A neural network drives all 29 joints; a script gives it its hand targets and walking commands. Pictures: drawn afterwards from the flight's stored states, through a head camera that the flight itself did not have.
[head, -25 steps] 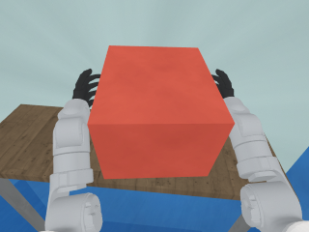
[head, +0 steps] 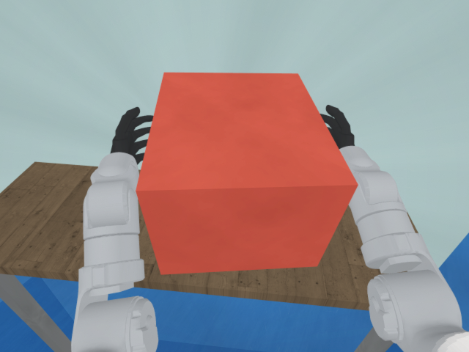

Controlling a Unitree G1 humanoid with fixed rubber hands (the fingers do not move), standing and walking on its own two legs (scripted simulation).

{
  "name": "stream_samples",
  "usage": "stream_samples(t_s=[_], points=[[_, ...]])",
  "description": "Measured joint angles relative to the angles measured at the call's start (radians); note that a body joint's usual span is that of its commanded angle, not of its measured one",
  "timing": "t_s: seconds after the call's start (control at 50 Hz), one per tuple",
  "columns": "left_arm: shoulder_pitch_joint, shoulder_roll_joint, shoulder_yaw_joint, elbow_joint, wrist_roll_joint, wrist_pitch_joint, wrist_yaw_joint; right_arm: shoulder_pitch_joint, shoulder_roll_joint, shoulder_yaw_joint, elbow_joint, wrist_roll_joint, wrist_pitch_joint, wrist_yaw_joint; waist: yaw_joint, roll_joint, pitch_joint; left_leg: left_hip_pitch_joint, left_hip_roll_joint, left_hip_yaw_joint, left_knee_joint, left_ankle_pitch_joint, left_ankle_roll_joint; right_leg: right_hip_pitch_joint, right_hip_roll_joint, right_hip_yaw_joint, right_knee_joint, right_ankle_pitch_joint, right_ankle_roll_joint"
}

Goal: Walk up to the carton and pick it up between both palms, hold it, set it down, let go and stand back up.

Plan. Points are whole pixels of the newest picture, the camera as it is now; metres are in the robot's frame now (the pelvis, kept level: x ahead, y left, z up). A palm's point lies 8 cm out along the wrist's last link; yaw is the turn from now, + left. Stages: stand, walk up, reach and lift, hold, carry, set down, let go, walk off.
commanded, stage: hold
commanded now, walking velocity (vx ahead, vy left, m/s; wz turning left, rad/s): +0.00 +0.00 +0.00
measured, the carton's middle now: (236, 164) +0.38 -0.01 +0.17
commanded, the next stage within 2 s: none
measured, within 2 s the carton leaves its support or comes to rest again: neither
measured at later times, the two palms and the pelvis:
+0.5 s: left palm (117, 154) +0.35 +0.18 +0.22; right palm (334, 149) +0.36 -0.17 +0.21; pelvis -0.01 +0.00 +0.00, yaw +0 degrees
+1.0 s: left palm (121, 158) +0.35 +0.18 +0.22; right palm (337, 151) +0.36 -0.18 +0.21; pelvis -0.01 +0.00 +0.00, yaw +0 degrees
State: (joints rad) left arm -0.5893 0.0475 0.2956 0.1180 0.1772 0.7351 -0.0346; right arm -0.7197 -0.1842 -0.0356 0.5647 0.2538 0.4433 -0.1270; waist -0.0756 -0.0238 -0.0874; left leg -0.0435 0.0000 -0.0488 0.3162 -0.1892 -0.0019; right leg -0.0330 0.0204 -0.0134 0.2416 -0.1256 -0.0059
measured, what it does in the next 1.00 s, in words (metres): stands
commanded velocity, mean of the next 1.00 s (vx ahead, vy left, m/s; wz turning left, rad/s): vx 0.00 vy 0.00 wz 0.00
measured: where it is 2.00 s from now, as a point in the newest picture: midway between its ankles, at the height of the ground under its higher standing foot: outside the picture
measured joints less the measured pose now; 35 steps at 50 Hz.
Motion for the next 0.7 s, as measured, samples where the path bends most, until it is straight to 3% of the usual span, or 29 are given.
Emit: stream_samples(t_s=[0.26, 0.58, 0.7], points=[[-0.031, 0.022, 0.018, 0.012, -0.014, -0.011, -0.024, -0.021, 0.014, -0.018, -0.029, -0.014, 0.018, -0.015, 0.004, -0.010, 0.021, -0.025, 0.000, -0.001, -0.010, 0.023, -0.004, -0.033, 0.000, -0.001, 0.011, 0.012, -0.004], [-0.069, 0.035, 0.005, 0.084, -0.008, -0.027, -0.019, -0.039, 0.021, -0.043, 0.042, -0.020, -0.015, -0.006, 0.008, -0.013, -0.004, -0.041, -0.011, 0.001, -0.006, 0.024, 0.005, -0.044, -0.011, 0.000, 0.008, 0.014, 0.004], [-0.044, 0.025, -0.008, 0.042, -0.006, -0.021, -0.007, -0.020, 0.006, -0.019, 0.020, -0.002, -0.024, -0.006, 0.005, -0.010, -0.004, -0.033, -0.006, 0.004, 0.003, 0.013, 0.004, -0.033, -0.006, 0.002, 0.005, 0.009, 0.003]])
